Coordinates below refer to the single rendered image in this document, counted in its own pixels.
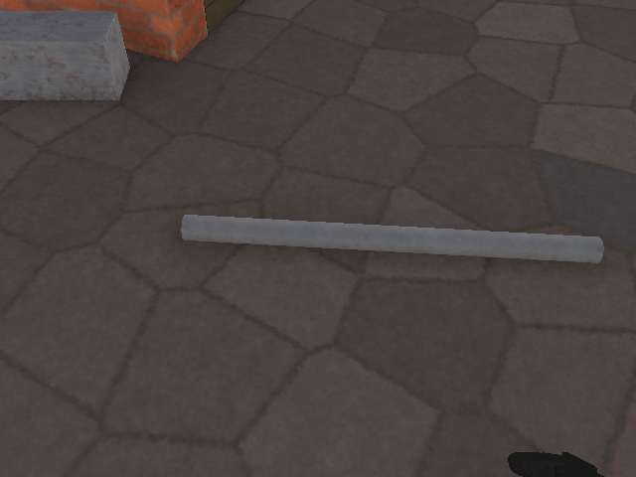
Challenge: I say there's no right robot hand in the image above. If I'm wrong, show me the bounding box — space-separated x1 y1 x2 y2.
508 452 604 477

